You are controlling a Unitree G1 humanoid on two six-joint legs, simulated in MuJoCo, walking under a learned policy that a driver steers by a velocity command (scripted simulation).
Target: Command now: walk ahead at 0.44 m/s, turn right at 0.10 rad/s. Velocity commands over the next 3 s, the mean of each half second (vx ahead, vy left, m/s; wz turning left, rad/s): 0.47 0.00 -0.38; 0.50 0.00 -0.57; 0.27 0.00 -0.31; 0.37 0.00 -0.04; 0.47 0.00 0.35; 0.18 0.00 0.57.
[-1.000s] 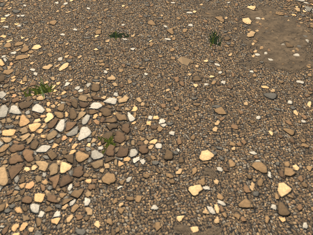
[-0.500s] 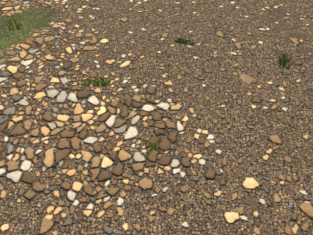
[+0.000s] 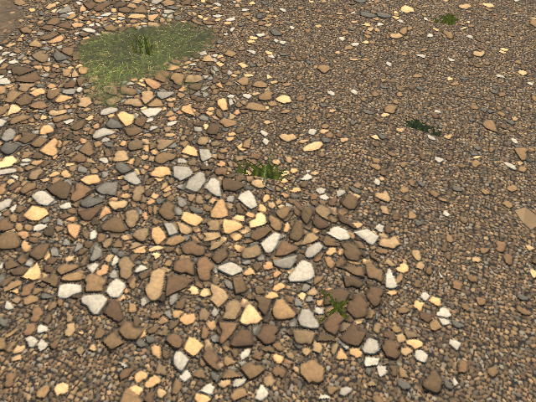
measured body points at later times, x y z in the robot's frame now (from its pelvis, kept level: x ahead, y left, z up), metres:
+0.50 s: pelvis +0.26 -0.04 -0.02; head +0.31 -0.04 +0.43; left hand +0.52 +0.16 -0.10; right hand +0.23 -0.33 -0.14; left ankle +0.08 +0.12 -0.63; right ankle +0.34 -0.12 -0.73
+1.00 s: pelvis +0.55 -0.06 +0.00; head +0.57 -0.06 +0.45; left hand +0.76 +0.14 -0.12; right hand +0.56 -0.38 -0.08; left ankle +0.66 +0.00 -0.73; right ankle +0.38 -0.12 -0.65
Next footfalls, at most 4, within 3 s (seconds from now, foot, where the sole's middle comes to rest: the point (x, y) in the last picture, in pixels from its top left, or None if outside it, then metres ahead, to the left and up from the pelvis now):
0.42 right None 0.38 -0.13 -0.77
0.90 left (291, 326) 0.69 -0.02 -0.77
1.36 right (410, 326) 0.71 -0.34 -0.77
1.72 left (334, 281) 0.84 -0.14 -0.77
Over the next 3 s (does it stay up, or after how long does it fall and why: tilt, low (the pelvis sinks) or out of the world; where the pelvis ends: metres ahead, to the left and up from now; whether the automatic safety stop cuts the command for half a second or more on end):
stays up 1.12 -0.49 0.00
